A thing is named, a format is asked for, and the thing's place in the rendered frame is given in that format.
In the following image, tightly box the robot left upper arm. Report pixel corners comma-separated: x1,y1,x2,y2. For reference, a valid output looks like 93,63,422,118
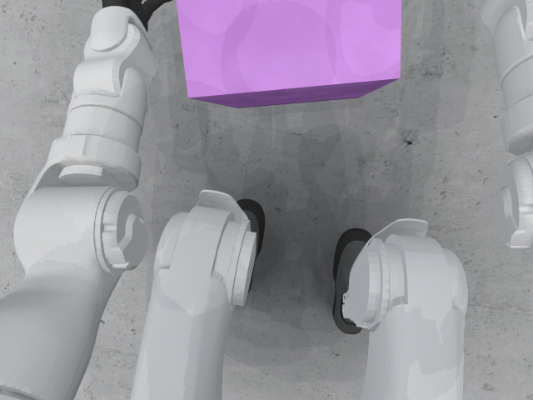
0,186,148,400

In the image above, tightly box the robot right upper arm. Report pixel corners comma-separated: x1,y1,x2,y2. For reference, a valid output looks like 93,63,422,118
492,152,533,264

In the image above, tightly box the left robot forearm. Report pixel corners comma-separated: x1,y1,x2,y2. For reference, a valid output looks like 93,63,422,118
13,6,157,262

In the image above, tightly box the left robot hand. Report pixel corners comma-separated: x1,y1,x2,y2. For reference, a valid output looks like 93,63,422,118
102,0,172,31

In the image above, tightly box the right robot thigh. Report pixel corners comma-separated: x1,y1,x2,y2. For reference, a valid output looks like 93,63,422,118
354,234,466,400

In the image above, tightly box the carton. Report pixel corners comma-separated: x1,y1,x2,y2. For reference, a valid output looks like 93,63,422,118
176,0,401,108

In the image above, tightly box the robot thigh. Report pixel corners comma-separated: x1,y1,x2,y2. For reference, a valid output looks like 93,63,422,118
354,234,466,400
130,206,257,400

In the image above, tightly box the right robot forearm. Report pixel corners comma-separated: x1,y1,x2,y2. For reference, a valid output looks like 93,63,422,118
480,0,533,156

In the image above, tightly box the left robot thigh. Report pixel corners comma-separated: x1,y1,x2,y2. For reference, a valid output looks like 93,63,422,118
130,206,257,400

